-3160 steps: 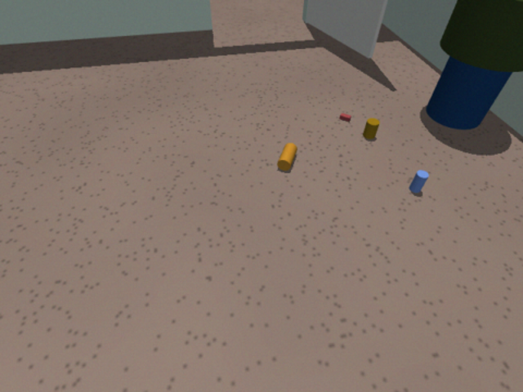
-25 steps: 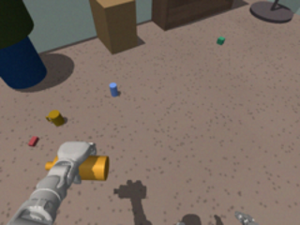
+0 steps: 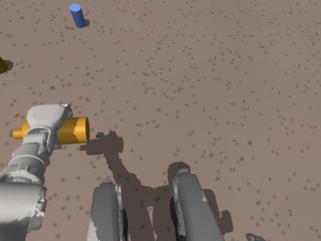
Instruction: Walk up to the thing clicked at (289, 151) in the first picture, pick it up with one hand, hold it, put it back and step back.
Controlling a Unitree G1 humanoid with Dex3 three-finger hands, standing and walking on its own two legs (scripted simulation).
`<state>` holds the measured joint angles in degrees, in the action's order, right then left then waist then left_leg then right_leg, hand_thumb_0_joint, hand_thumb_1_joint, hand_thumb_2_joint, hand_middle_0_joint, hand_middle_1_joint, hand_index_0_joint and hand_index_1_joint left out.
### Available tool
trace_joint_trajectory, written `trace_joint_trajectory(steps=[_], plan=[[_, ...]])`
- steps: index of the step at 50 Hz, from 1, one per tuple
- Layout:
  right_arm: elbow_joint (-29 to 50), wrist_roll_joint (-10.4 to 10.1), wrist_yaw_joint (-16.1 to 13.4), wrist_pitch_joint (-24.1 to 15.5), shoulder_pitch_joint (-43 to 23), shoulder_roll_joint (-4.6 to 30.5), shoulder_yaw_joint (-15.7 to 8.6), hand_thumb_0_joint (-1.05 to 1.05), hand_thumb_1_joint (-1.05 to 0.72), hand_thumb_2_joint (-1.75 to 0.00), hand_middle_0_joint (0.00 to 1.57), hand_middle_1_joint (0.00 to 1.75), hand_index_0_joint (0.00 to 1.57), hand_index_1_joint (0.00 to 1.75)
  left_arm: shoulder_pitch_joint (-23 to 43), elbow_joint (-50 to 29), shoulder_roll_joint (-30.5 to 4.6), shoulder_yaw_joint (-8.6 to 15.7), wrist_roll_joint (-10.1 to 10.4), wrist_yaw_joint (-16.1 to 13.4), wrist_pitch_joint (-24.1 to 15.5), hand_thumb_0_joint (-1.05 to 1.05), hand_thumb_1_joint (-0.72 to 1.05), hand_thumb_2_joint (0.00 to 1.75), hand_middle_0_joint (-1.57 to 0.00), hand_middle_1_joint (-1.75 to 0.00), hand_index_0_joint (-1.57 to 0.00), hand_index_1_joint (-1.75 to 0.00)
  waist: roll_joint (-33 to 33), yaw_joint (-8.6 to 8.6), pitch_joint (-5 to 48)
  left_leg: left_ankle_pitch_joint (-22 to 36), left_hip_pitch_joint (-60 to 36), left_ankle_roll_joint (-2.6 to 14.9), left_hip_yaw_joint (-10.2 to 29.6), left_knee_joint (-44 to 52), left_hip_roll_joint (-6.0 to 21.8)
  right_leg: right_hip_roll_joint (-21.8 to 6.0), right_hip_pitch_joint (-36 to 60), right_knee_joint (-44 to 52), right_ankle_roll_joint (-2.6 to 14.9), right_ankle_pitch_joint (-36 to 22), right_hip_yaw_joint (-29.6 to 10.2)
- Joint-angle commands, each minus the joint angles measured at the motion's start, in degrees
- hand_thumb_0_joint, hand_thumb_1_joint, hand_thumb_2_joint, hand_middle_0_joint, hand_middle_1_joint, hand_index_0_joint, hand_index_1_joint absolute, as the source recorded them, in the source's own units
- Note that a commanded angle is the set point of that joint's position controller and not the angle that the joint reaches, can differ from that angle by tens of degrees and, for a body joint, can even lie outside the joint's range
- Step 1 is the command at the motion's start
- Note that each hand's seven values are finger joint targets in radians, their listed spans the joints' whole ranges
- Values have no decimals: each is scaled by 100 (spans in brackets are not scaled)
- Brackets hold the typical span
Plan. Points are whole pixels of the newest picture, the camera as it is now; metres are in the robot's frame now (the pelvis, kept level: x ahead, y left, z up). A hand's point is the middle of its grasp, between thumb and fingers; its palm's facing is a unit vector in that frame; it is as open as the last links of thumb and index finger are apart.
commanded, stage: crouch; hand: left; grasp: from above
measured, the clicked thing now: (52, 131) +0.44 +0.26 -0.16
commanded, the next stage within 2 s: lower in 1.10 s
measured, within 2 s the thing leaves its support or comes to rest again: neither
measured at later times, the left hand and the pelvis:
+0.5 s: hand (67, 132) +0.47 +0.26 -0.27, palm faces -0.45 +0.01 -0.90, open 10.4 cm; pelvis -0.01 -0.01 -0.12, yaw -2 degrees
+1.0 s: hand (71, 135) +0.48 +0.26 -0.34, palm faces -0.46 +0.00 -0.89, open 10.3 cm; pelvis -0.02 +0.00 -0.18, yaw -4 degrees
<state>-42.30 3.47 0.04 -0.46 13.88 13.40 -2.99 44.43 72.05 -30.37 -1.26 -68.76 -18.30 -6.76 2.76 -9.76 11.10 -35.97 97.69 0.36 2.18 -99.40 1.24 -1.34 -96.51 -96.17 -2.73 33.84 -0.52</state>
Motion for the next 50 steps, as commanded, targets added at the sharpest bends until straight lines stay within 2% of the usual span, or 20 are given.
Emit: trace_joint_trajectory(steps=[1,2,3,4,5,8,9,17,18,19,20,21,24,27,32,34,36,37,38,50], plan=[[340,38,53,-192,855,1257,-341,0,-90,-90,20,30,20,30,2345,-1040,-1810,497,-57,-201,-235,0,67,81,-99,-76,-102,-73,693,-76,3553,897,-1976,57,97,727,-180,154,1046,542,483,-782,410],[331,64,91,-215,844,1300,-314,0,-90,-90,20,30,20,30,2149,-665,-1704,457,-95,-188,-237,0,67,82,-98,-78,-102,-75,643,-112,3500,878,-1940,53,130,612,-174,131,847,452,472,-736,425],[289,84,113,-227,872,1296,-324,0,-90,-90,20,30,20,30,2552,-1033,-1783,485,-107,-218,-315,0,67,82,-98,-77,-102,-74,785,-184,3561,782,-1838,46,135,506,-168,143,698,334,474,-673,453],[270,95,142,-232,895,1303,-313,0,-90,-90,20,30,20,30,2640,-1091,-2019,596,-165,-245,-373,0,67,84,-99,-77,-102,-74,877,-133,3697,763,-1809,44,113,427,-182,155,686,237,488,-674,453],[278,108,183,-236,901,1308,-272,0,-91,-90,20,30,20,30,2353,-745,-1873,536,-216,-246,-346,0,68,82,-99,-78,-103,-75,969,-121,3712,885,-1848,41,95,326,-184,143,602,149,489,-737,454],[270,144,261,-253,897,1357,-277,0,-90,-90,20,30,20,30,2783,-891,-2011,612,-235,-310,-366,0,67,84,-99,-77,-102,-74,1206,-207,3693,743,-1813,-4,218,196,-149,112,114,-154,504,-592,531],[248,147,277,-259,875,1380,-289,0,-90,-90,20,30,20,30,2849,-805,-1891,521,-251,-309,-359,0,65,84,-98,-76,-101,-74,1297,-242,3715,692,-1818,1,184,102,-153,119,-8,-193,510,-563,524],[106,247,449,-247,1077,1455,-238,0,-91,-90,20,30,20,30,3148,-786,-2302,727,-349,-290,-410,0,63,81,-97,-73,-99,-71,1402,-346,3935,1416,-1469,24,65,-705,-161,135,-110,-794,477,-1149,571],[141,258,479,-243,1002,1462,-191,0,-91,-90,20,30,20,30,2925,-401,-2276,719,-374,-272,-382,0,63,83,-98,-74,-99,-72,1411,-345,3762,1408,-1276,30,33,-774,-175,125,-156,-854,471,-1156,566],[128,259,494,-220,1023,1453,-217,0,-91,-90,20,30,20,30,3201,-732,-2471,800,-355,-268,-428,0,63,81,-97,-73,-100,-71,1338,-333,3788,1311,-1094,59,-4,-850,-177,161,-89,-877,470,-1124,571],[125,267,521,-215,1053,1452,-196,0,-91,-90,20,30,20,30,3033,-516,-2518,825,-389,-253,-417,0,63,82,-98,-74,-100,-72,1301,-319,3713,1294,-1014,63,-21,-900,-184,148,-12,-902,460,-1133,561],[156,276,542,-204,1026,1469,-176,0,-91,-90,20,30,20,30,2929,-259,-2348,733,-396,-221,-395,0,64,82,-98,-73,-101,-71,1210,-390,3636,1293,-890,78,-33,-987,-183,155,-67,-927,444,-1152,574],[166,278,599,-183,982,1519,-170,0,-91,-90,20,30,20,30,2965,-203,-2367,700,-364,-134,-430,0,65,80,-98,-74,-101,-72,1304,-396,3475,1217,-747,58,-4,-1068,-177,158,-286,-1111,458,-1070,600],[168,296,652,-159,1062,1595,-184,0,-91,-90,20,30,20,30,3126,-308,-2648,840,-369,-89,-494,0,67,79,-99,-75,-102,-72,1445,-411,3462,1209,-869,18,85,-1142,-145,142,-528,-1286,467,-1010,649],[166,345,710,-113,1048,1610,-69,0,-91,-90,20,30,20,30,3221,-61,-2736,857,-398,-99,-642,0,69,80,-100,-75,-103,-72,1320,-514,3344,1004,-366,56,19,-1425,-189,171,-547,-1459,438,-943,663],[133,382,725,-108,1117,1636,-46,0,-91,-90,20,30,20,30,3425,-202,-3076,1008,-486,-146,-723,0,70,80,-101,-76,-104,-73,1318,-539,3459,1051,-265,88,-30,-1598,-192,191,-412,-1509,422,-1040,668],[160,393,742,-100,1075,1649,8,0,-91,-90,20,30,20,30,3346,36,-2970,932,-523,-166,-737,0,71,77,-100,-76,-104,-72,1307,-568,3417,989,-230,82,-7,-1644,-196,199,-552,-1590,422,-968,690],[137,413,744,-90,1079,1643,15,0,-91,-90,20,30,20,30,3587,-239,-3133,992,-520,-184,-795,0,71,80,-102,-77,-105,-73,1417,-588,3468,969,-205,99,-37,-1725,-190,224,-548,-1592,420,-974,693],[111,419,741,-96,1088,1674,49,0,-92,-91,20,30,20,30,3411,153,-3088,954,-572,-199,-782,0,71,78,-101,-76,-104,-73,1386,-578,3346,898,-127,91,-42,-1739,-204,210,-621,-1614,419,-905,695],[123,464,727,-98,942,1781,264,0,-91,-90,20,30,20,30,3798,406,-3312,865,-635,-311,-775,0,69,73,-101,-70,-103,-67,1667,-736,2996,489,199,74,77,-1950,-171,254,-1227,-1991,452,-618,867]])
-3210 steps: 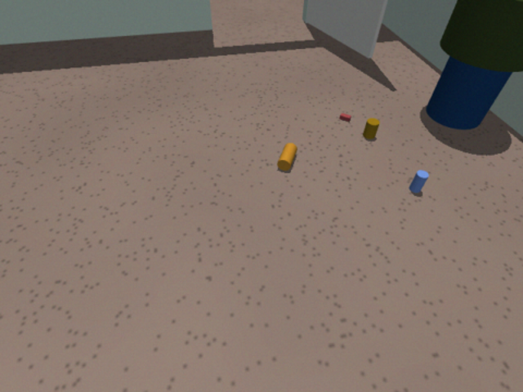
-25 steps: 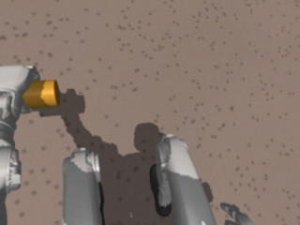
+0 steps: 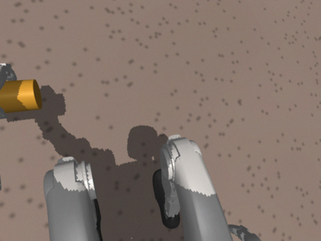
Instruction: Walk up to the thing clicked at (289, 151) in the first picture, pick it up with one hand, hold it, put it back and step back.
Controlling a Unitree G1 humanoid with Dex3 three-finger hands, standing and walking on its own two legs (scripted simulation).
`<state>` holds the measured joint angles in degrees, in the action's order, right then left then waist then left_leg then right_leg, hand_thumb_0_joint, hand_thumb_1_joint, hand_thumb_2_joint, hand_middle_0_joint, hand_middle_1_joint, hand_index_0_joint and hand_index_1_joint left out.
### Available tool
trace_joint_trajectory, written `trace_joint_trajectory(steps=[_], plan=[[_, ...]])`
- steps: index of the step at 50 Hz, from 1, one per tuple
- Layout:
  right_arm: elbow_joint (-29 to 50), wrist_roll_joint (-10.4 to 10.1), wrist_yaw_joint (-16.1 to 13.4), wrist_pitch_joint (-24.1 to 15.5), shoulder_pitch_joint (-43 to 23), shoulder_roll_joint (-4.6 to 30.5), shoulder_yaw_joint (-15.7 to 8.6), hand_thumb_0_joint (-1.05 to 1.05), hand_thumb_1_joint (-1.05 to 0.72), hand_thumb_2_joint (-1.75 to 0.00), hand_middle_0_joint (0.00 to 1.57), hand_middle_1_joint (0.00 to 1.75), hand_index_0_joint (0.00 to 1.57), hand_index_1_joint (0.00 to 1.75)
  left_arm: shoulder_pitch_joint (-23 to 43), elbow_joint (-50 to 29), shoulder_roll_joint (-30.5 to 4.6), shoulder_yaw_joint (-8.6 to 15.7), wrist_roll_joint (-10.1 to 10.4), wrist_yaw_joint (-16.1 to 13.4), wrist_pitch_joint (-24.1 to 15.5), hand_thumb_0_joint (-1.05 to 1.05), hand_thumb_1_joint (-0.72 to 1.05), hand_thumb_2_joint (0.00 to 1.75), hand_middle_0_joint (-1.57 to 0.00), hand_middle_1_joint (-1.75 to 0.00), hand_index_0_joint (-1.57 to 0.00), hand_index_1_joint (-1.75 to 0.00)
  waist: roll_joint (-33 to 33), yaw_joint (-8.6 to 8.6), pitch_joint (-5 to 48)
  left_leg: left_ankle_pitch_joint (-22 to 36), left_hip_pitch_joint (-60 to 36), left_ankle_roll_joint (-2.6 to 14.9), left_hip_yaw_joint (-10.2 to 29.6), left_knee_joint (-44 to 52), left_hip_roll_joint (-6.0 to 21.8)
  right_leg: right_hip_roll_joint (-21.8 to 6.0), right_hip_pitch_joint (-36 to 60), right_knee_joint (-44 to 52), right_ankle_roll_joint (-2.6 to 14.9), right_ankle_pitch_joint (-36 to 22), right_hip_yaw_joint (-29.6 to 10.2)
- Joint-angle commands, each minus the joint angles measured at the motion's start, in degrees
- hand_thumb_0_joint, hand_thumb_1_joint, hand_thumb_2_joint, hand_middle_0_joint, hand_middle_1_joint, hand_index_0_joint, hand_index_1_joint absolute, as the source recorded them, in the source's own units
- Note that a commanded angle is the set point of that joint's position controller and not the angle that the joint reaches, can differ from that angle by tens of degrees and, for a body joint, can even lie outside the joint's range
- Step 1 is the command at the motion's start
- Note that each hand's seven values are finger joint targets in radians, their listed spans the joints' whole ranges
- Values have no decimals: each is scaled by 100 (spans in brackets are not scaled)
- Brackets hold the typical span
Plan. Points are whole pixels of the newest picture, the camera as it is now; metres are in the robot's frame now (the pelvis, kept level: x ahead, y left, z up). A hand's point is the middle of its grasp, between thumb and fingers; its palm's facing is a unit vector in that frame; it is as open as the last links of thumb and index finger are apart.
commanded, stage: crouch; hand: left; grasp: from above
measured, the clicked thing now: out of the picture +0.49 +0.32 -0.19
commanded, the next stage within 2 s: lower in 0.10 s
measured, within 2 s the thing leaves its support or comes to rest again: rests again in 1.38 s
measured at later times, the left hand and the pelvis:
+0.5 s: hand (0, 99) +0.49 +0.31 -0.20, palm faces -0.48 -0.04 -0.88, open 10.2 cm; pelvis +0.00 +0.01 -0.02, yaw -2 degrees
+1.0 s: hand (11, 101) +0.50 +0.30 -0.25, palm faces -0.46 -0.05 -0.89, open 10.1 cm; pelvis +0.00 +0.01 -0.04, yaw -4 degrees
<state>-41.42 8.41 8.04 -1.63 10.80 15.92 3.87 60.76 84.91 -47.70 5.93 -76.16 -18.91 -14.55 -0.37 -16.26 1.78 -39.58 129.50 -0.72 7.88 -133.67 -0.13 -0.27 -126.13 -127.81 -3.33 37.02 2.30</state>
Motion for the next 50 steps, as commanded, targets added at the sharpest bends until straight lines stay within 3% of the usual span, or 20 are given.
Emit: trace_joint_trajectory(steps=[1,3,4,9,16,20,24,29,36,38,39,40,41,44,45,47,50], plan=[[40,-23,-72,7,1283,1548,-408,0,-91,-90,20,30,20,30,2129,-875,-1644,168,95,-244,4,0,70,72,-101,-70,-104,-67,1976,-111,3920,877,-3020,174,-460,1461,-34,136,1745,1150,508,-959,602],[56,-22,-66,16,1275,1534,-377,0,-91,-90,20,30,20,30,2097,-887,-1537,98,92,-238,2,0,68,72,-101,-68,-103,-65,2090,-125,3957,1005,-3017,168,-468,1387,-36,140,1741,1083,507,-1084,611],[58,-31,-72,15,1280,1567,-374,0,-91,-90,20,30,20,30,2160,-893,-1673,144,82,-245,8,0,70,73,-102,-68,-105,-66,2033,-107,3998,987,-3010,172,-452,1394,-42,142,1751,1071,511,-1070,616],[80,-43,-64,34,1285,1567,-326,0,-91,-90,20,30,20,30,2052,-830,-1716,137,88,-236,62,0,71,72,-104,-67,-106,-65,2089,-92,3927,1042,-2946,164,-466,1316,-47,154,1713,1000,515,-1119,632],[87,-21,-52,56,1239,1594,-229,0,-91,-90,20,30,20,30,2042,-685,-1574,10,113,-232,16,0,68,71,-104,-61,-105,-60,2074,-245,3707,1163,-2828,156,-388,1144,-33,173,1538,849,513,-1220,706],[105,12,-37,37,1223,1646,-170,0,-91,-90,20,30,20,30,2114,-650,-1897,135,52,-313,-53,0,70,69,-106,-61,-107,-60,2031,-245,3652,1131,-2592,188,-449,997,-57,191,1672,824,500,-1215,713],[152,80,-32,20,1241,1745,-163,0,-91,-90,20,30,20,30,2141,-640,-1937,211,-43,-416,-137,0,75,68,-108,-63,-110,-61,2321,-336,3639,1329,-3006,104,-306,982,-29,174,1346,659,518,-1274,825],[164,139,3,-13,1251,1755,-103,0,-91,-90,20,30,20,30,2174,-633,-2097,285,-61,-561,-168,0,78,70,-110,-64,-111,-62,2327,-372,3693,1240,-2775,150,-378,839,-31,213,1540,653,495,-1273,830],[163,179,25,-77,1218,1797,11,0,-90,-90,20,30,20,30,2076,-319,-2058,160,-118,-668,-125,0,75,67,-108,-58,-109,-57,2378,-470,3476,1281,-2720,136,-321,738,-6,249,1470,577,505,-1306,892],[230,203,26,-112,1221,1854,33,0,-90,-90,20,30,20,30,2102,-451,-2318,336,-135,-744,-136,0,76,67,-108,-58,-109,-56,2463,-459,3562,1424,-2794,127,-286,716,-1,255,1544,511,502,-1433,942],[188,232,23,-106,1221,1894,59,0,-90,-90,20,30,20,30,1942,-180,-2188,276,-160,-768,-95,0,76,67,-108,-58,-109,-56,2411,-468,3412,1423,-2800,107,-268,682,-5,239,1422,473,507,-1393,974],[277,243,39,-132,1197,1937,35,0,-90,-90,20,30,20,30,2101,-381,-2329,381,-170,-787,-124,0,78,65,-109,-58,-111,-56,2422,-553,3393,1523,-2750,119,-280,579,6,246,1448,472,510,-1480,983],[320,259,31,-133,1150,2000,63,0,-90,-90,20,30,20,30,2043,-278,-2500,482,-195,-812,-140,0,78,67,-109,-58,-111,-56,2360,-521,3387,1476,-2667,114,-256,604,-2,255,1492,469,528,-1425,997],[349,281,48,-185,1111,1954,117,0,-90,-90,20,30,20,30,1984,-222,-2399,389,-211,-804,-133,0,79,66,-110,-57,-112,-55,2470,-563,3309,1447,-2689,123,-282,511,23,292,1525,486,521,-1433,984],[320,305,36,-186,1157,2017,118,0,-90,-90,20,30,20,30,1972,-147,-2585,529,-211,-837,-139,0,78,68,-110,-58,-111,-57,2335,-595,3311,1389,-2571,140,-272,483,22,292,1603,504,513,-1408,1002],[385,319,48,-204,1046,1965,193,0,-90,-90,20,30,20,30,1991,-173,-2430,347,-183,-855,-154,0,79,64,-110,-57,-112,-55,2398,-577,3293,1280,-2510,137,-264,528,24,301,1645,507,500,-1342,1025],[398,352,38,-231,1059,2076,214,0,-90,-90,20,30,20,30,1885,-36,-2641,437,-232,-913,-150,0,81,65,-110,-58,-113,-56,2394,-622,3225,1335,-2544,130,-221,476,41,312,1601,447,501,-1388,1072]])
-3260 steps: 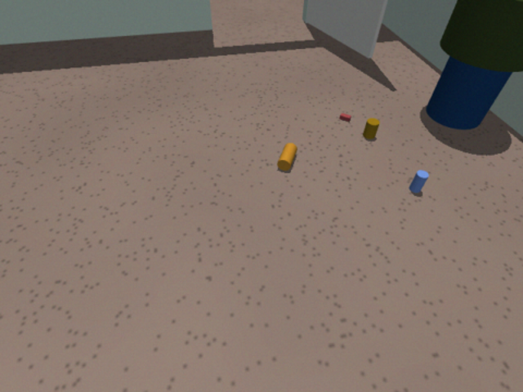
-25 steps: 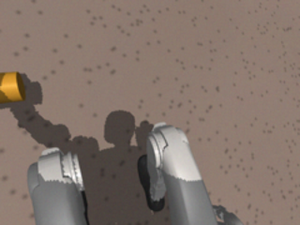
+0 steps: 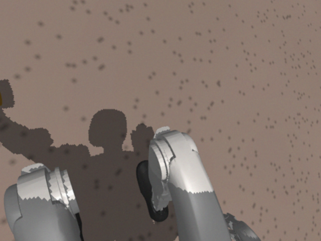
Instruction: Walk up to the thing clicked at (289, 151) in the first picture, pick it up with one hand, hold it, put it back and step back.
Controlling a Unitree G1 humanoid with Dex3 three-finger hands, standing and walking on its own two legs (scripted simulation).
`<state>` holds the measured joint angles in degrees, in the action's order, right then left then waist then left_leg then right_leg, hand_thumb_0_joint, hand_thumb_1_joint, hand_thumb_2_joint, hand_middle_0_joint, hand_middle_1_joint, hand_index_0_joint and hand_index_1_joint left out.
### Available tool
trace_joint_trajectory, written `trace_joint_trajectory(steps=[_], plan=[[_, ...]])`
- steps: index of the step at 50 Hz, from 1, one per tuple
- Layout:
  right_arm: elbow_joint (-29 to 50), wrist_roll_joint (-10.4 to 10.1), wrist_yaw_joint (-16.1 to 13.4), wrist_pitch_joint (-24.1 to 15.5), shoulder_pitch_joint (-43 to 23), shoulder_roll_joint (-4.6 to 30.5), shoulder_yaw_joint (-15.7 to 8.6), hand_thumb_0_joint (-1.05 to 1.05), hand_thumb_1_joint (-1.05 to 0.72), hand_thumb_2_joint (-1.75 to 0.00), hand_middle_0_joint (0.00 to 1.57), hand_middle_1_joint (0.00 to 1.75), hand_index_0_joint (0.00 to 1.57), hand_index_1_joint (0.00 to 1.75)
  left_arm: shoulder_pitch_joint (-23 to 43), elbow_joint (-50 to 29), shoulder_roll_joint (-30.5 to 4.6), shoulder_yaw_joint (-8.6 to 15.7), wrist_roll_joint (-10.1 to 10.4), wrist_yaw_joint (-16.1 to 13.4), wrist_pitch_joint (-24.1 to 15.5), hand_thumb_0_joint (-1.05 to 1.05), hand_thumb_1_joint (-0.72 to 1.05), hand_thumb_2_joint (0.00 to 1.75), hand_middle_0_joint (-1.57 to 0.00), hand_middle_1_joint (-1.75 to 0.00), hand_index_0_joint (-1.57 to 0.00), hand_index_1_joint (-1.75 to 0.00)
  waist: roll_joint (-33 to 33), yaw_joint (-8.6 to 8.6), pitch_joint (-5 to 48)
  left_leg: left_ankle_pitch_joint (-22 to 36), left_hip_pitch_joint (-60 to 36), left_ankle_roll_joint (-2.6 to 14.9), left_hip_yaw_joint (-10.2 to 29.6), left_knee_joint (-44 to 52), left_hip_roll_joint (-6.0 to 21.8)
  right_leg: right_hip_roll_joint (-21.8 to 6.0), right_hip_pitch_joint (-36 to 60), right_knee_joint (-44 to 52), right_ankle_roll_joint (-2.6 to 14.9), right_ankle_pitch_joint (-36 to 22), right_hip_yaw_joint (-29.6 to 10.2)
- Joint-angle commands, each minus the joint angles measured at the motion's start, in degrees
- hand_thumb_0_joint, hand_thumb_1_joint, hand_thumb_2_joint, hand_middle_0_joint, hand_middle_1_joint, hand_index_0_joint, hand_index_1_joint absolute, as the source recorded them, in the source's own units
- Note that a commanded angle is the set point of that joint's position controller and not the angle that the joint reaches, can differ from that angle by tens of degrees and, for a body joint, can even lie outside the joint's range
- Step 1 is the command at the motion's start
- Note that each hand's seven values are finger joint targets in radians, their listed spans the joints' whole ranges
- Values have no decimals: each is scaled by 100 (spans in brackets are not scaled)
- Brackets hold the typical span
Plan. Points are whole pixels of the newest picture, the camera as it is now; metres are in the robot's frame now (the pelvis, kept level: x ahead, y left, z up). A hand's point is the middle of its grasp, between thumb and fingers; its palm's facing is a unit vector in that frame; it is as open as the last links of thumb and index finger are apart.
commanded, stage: rest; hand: left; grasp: from above
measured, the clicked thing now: out of the picture +0.48 +0.35 -0.25
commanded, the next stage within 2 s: open in 0.78 s
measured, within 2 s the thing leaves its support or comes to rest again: rests again in 0.38 s
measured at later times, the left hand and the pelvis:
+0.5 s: hand out of the picture +0.47 +0.34 -0.23, palm faces -0.45 -0.09 -0.89, open 10.1 cm; pelvis +0.00 +0.00 -0.01, yaw -2 degrees
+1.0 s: hand out of the picture +0.47 +0.34 -0.24, palm faces -0.46 -0.10 -0.88, open 10.3 cm; pelvis +0.00 +0.01 -0.01, yaw -3 degrees
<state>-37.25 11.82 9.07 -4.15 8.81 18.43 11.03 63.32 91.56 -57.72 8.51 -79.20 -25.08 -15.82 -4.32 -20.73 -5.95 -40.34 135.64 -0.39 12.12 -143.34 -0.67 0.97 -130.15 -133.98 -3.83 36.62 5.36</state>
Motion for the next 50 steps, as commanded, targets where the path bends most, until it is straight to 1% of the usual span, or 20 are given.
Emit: trace_joint_trajectory(steps=[1,4,7,9,12,17,22,26,29,33,34,36,37,40,41,42,44,45,46,50], plan=[[-25,25,-70,20,1245,1840,-487,0,-90,-90,20,30,20,30,1610,-703,-1659,191,62,-311,-20,0,80,66,-111,-57,-112,-55,2766,-168,3980,1378,-3135,92,-637,1432,97,200,2000,1071,561,-1309,782],[3,42,-65,-24,1207,1814,-447,0,-90,-90,20,30,20,30,1706,-764,-1549,106,38,-340,-11,0,81,65,-111,-58,-113,-55,2922,-240,3897,1431,-3314,73,-614,1419,123,213,1899,1030,558,-1356,791],[-55,46,-62,-55,1251,1874,-435,0,-90,-90,20,30,20,30,1566,-679,-1793,244,40,-404,4,0,78,66,-109,-57,-111,-55,2920,-236,3890,1528,-3297,81,-609,1361,134,231,2004,1018,548,-1464,789],[30,65,-59,-60,1096,1899,-393,0,-90,-90,20,30,20,30,1637,-659,-1593,87,84,-425,-17,0,79,66,-110,-56,-112,-55,2918,-266,3729,1442,-3149,51,-554,1385,122,231,1871,1001,576,-1365,861],[1,83,-44,-101,1146,1864,-365,0,-90,-90,20,30,20,30,1675,-662,-1610,38,37,-442,9,0,79,68,-110,-58,-112,-56,3013,-319,3825,1507,-3376,52,-531,1394,156,252,1895,959,539,-1457,857],[-3,124,-40,-124,1075,1954,-297,0,-90,-90,20,30,20,30,1572,-458,-1846,158,73,-534,29,0,80,69,-111,-59,-112,-57,2949,-337,3594,1378,-3122,61,-500,1337,161,259,1892,983,561,-1367,895],[55,113,-15,-198,1021,1928,-249,0,-90,-90,20,30,20,30,1631,-500,-1677,-22,99,-534,27,0,75,69,-108,-57,-109,-56,2969,-383,3563,1269,-3176,66,-490,1354,175,273,1910,987,536,-1332,887],[29,106,0,-224,1073,1943,-231,0,-90,-90,20,30,20,30,1501,-465,-1864,74,69,-552,48,0,76,68,-108,-58,-110,-57,2991,-345,3590,1368,-3202,64,-458,1364,188,288,1970,962,525,-1408,905],[135,118,25,-257,1000,1978,-193,0,-90,-90,20,30,20,30,1570,-472,-1609,-86,146,-558,52,0,76,68,-108,-58,-110,-57,3002,-439,3547,1572,-3322,29,-399,1351,196,271,1914,920,527,-1553,947],[137,130,34,-258,1007,2053,-186,0,-90,-90,20,30,20,30,1467,-390,-1888,69,99,-607,55,0,73,70,-108,-57,-108,-56,3097,-380,3527,1563,-3332,-1,-349,1387,206,268,1917,904,543,-1503,976],[121,130,69,-262,1096,1965,-111,0,-90,-90,20,30,20,30,1455,-306,-1954,128,58,-607,69,0,75,69,-108,-57,-109,-57,3042,-454,3420,1514,-3228,23,-364,1316,212,275,1915,882,538,-1485,954],[168,148,74,-282,1031,2015,-149,0,-90,-90,20,30,20,30,1480,-317,-1635,-62,115,-574,76,0,71,71,-106,-58,-107,-58,2952,-498,3350,1486,-3184,38,-381,1330,203,290,1916,931,525,-1485,963],[118,132,65,-282,996,2010,-132,0,-90,-90,20,30,20,30,1449,-259,-1871,84,150,-597,71,0,72,71,-106,-59,-107,-58,2953,-429,3392,1380,-3149,44,-353,1346,213,304,1918,953,533,-1399,973],[177,144,74,-299,995,2071,-116,0,-90,-90,20,30,20,30,1412,-211,-1763,-30,164,-583,73,0,72,72,-105,-61,-106,-60,2935,-476,3312,1423,-3152,32,-328,1361,216,291,1895,934,519,-1435,999],[162,128,76,-304,966,2032,-68,0,-90,-90,20,30,20,30,1361,-169,-1910,28,170,-594,55,0,72,73,-106,-61,-106,-60,2952,-438,3328,1339,-3134,34,-308,1371,221,302,1886,915,530,-1359,995],[200,130,81,-313,1037,2105,-91,0,-90,-90,20,30,20,30,1408,-187,-1885,28,130,-584,51,0,72,73,-105,-62,-106,-61,2958,-518,3201,1417,-3184,15,-293,1359,222,273,1785,893,528,-1388,1008],[204,146,90,-317,938,1960,24,0,-90,-90,20,30,20,30,1334,-94,-1949,36,152,-580,25,0,70,74,-104,-63,-105,-62,2808,-437,3248,1239,-3012,59,-308,1357,224,316,1937,937,514,-1293,993],[245,146,78,-319,936,2120,-72,0,-90,-90,20,30,20,30,1479,-235,-1913,-35,139,-576,-7,0,62,71,-96,-62,-97,-61,2913,-510,3226,1180,-3000,56,-331,1342,214,298,1897,963,520,-1253,979],[224,132,86,-325,966,1989,21,0,-90,-90,20,30,20,30,1427,-142,-1991,38,162,-595,-4,0,54,70,-88,-62,-89,-61,2821,-466,3247,1147,-2960,78,-325,1358,222,313,2019,969,504,-1261,969],[227,170,88,-350,974,2099,-17,0,-90,-90,20,30,20,30,1468,-255,-2024,31,122,-598,-35,0,22,66,-63,-63,-64,-63,2933,-502,3222,1220,-3072,44,-304,1344,232,309,1913,950,513,-1273,1003]])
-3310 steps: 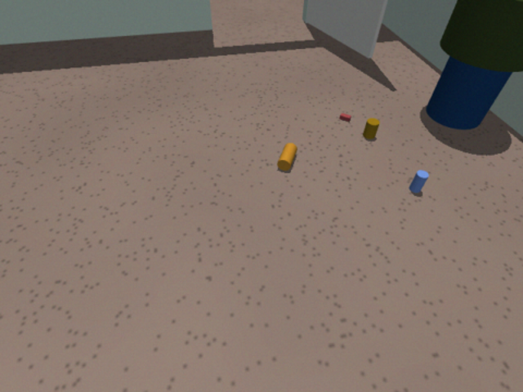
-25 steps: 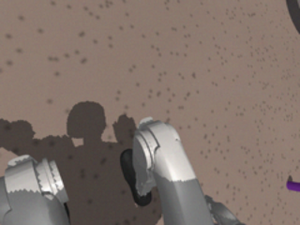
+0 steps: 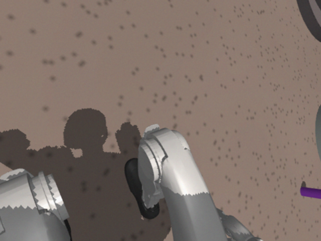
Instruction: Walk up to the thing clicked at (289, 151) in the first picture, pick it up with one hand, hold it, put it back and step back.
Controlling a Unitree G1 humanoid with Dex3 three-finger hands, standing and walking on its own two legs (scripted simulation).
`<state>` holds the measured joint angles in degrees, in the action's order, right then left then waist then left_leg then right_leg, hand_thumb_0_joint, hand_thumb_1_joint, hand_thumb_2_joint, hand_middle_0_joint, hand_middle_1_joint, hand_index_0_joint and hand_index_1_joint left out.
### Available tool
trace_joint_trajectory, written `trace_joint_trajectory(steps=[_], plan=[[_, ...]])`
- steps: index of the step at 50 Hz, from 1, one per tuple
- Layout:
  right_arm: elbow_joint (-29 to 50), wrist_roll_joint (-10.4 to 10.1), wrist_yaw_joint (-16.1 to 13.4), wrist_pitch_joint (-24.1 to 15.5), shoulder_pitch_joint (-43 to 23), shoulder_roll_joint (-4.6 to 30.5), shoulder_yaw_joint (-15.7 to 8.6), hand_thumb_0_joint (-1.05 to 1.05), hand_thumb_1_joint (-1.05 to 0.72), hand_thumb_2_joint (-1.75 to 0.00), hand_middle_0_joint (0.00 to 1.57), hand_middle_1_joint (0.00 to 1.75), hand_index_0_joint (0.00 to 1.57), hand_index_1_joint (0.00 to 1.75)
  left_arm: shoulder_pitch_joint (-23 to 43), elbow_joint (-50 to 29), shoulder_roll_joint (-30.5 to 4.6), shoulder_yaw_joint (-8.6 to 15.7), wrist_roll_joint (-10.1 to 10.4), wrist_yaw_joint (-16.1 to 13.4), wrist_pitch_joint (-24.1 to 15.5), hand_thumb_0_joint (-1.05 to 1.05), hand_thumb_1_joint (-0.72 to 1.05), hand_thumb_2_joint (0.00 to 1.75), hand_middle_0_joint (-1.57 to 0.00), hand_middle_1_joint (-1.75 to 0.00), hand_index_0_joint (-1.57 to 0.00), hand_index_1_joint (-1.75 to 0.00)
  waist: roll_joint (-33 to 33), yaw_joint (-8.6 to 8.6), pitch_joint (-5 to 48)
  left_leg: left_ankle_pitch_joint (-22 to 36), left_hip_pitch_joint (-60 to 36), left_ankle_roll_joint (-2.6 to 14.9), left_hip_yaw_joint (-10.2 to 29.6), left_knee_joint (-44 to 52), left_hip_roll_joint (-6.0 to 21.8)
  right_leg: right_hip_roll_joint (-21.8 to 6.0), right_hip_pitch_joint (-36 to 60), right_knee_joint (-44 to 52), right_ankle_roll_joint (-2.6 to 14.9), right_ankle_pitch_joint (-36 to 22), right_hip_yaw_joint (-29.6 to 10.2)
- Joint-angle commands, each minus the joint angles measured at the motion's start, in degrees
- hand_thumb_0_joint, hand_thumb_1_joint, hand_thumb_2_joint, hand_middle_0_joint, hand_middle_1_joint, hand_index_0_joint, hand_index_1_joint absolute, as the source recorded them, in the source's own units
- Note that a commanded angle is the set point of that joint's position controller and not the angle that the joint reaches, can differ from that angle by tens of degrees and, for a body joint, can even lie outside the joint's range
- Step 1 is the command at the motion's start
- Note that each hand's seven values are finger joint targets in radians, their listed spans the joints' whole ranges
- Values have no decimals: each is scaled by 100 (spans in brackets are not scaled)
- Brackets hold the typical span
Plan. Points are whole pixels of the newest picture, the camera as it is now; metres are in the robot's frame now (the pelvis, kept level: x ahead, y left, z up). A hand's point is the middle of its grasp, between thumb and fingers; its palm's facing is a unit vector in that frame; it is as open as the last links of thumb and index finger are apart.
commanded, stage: open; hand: left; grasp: from above
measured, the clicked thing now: out of the picture +0.47 +0.37 -0.27
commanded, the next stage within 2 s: withdraw in 0.80 s
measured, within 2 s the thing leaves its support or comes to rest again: neither
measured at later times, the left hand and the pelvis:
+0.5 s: hand out of the picture +0.46 +0.35 -0.23, palm faces -0.44 -0.12 -0.89, open 12.8 cm; pelvis +0.00 +0.00 +0.00, yaw +0 degrees
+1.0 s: hand out of the picture +0.46 +0.36 -0.23, palm faces -0.44 -0.12 -0.89, open 13.7 cm; pelvis +0.00 +0.00 +0.00, yaw +0 degrees
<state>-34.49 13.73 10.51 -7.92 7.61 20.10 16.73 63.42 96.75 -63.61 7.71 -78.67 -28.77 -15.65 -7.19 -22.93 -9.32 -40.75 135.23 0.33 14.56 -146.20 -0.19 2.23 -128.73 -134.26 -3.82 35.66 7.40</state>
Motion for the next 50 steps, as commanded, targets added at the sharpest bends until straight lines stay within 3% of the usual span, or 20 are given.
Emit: trace_joint_trajectory(steps=[1,5,14,16,23,25,28,30,31,33,35,38,41,45,46,50], plan=[[-12,-33,-61,20,1100,1938,-596,0,-89,-90,20,30,20,30,1418,-730,-1381,74,66,-233,-53,0,14,64,-59,-63,-60,-62,3165,-283,3585,1296,-3071,-29,-532,1656,182,183,1794,967,508,-1215,794],[-52,-50,-63,-13,1054,1942,-566,0,-90,-90,20,30,20,30,1470,-749,-1439,108,86,-256,-80,0,-8,66,-44,-68,-45,-67,3132,-288,3498,1262,-2981,-27,-542,1575,188,185,1752,998,513,-1178,815],[-54,-83,-34,-80,1057,1943,-574,0,-90,-90,20,30,20,30,1500,-928,-1290,-92,181,-231,-10,0,-27,80,-29,-79,-29,-79,3358,-282,3612,1362,-3092,-45,-557,1626,196,188,1818,994,505,-1288,799],[-110,-74,-30,-60,1155,1927,-548,0,-90,-90,20,30,20,30,1277,-757,-1539,111,158,-248,35,0,-30,81,-27,-80,-27,-81,3163,-230,3620,1405,-2980,-15,-576,1579,192,194,1944,1007,497,-1319,793],[-32,-95,-34,-48,1088,1957,-593,0,-89,-90,20,30,20,30,1267,-859,-1451,126,215,-136,67,0,-40,90,-18,-89,-18,-90,3142,-215,3552,1318,-2969,-22,-581,1567,192,183,1858,1035,529,-1206,774],[30,-88,-37,-50,988,1918,-587,0,-90,-90,20,30,20,30,1416,-1023,-1153,-112,271,-112,24,0,-42,94,-18,-90,-17,-91,3180,-246,3658,1275,-3019,-30,-565,1618,188,196,1897,1075,518,-1213,792],[-99,-103,-44,-26,1084,1997,-598,0,-89,-90,20,30,20,30,1245,-963,-1499,160,252,-124,9,0,-45,95,-13,-95,-13,-95,3247,-199,3613,1456,-3129,-85,-479,1634,216,156,1760,989,536,-1273,825],[-93,-86,-30,-1,1143,1910,-576,0,-89,-90,20,30,20,30,1283,-979,-1441,121,166,-114,-13,0,-46,98,-13,-96,-13,-97,3323,-234,3623,1551,-3202,-80,-503,1618,222,167,1824,995,533,-1350,803],[-71,-85,-38,15,1088,1943,-610,0,-89,-90,20,30,20,30,1272,-965,-1390,89,194,-134,-18,0,-46,100,-14,-97,-13,-98,3287,-196,3688,1460,-3182,-74,-498,1671,216,182,1850,1002,528,-1282,817],[-80,-77,-24,3,1104,1972,-632,0,-89,-90,20,30,20,30,1375,-991,-1268,24,212,-112,-41,0,-47,101,-11,-100,-11,-101,3345,-292,3548,1463,-3230,-86,-493,1643,222,157,1718,1010,524,-1293,816],[-65,-72,-27,-2,1079,1998,-612,0,-89,-90,20,30,20,30,1428,-981,-1338,40,205,-136,-58,0,-50,101,-8,-102,-8,-102,3237,-307,3545,1379,-3104,-62,-483,1631,207,169,1755,1015,519,-1248,842],[-124,-56,-18,18,1095,1945,-590,0,-89,-90,20,30,20,30,1298,-994,-1370,76,158,-162,-77,0,-49,105,-8,-104,-8,-104,3358,-231,3666,1548,-3290,-94,-467,1665,236,168,1798,1004,516,-1339,825],[-84,-57,-13,13,1074,1892,-522,0,-89,-90,20,30,20,30,1374,-894,-1421,129,202,-188,-84,0,-48,107,-8,-106,-8,-107,3221,-274,3611,1470,-3067,-54,-502,1597,207,173,1875,1024,522,-1322,825],[-84,-59,-20,-9,1065,1962,-587,0,-89,-90,20,30,20,30,1291,-797,-1294,-17,201,-181,-52,0,-48,105,-8,-106,-8,-106,3194,-255,3608,1416,-3108,-55,-501,1640,210,185,1821,1024,510,-1288,829],[-118,-70,-18,3,1144,1993,-597,0,-91,-90,20,30,20,30,1380,-988,-1419,54,163,-189,-62,0,-52,99,-7,-104,-8,-102,3307,-292,3602,1534,-3203,-73,-493,1652,223,157,1793,1021,503,-1365,827],[-37,-77,-33,4,1107,1951,-640,0,-91,-90,20,30,20,30,1656,-1495,-1715,256,160,-253,-21,0,-54,100,-7,-103,-7,-102,3686,-98,4102,1465,-3424,-77,-554,1723,212,164,1951,1002,533,-1326,778]])
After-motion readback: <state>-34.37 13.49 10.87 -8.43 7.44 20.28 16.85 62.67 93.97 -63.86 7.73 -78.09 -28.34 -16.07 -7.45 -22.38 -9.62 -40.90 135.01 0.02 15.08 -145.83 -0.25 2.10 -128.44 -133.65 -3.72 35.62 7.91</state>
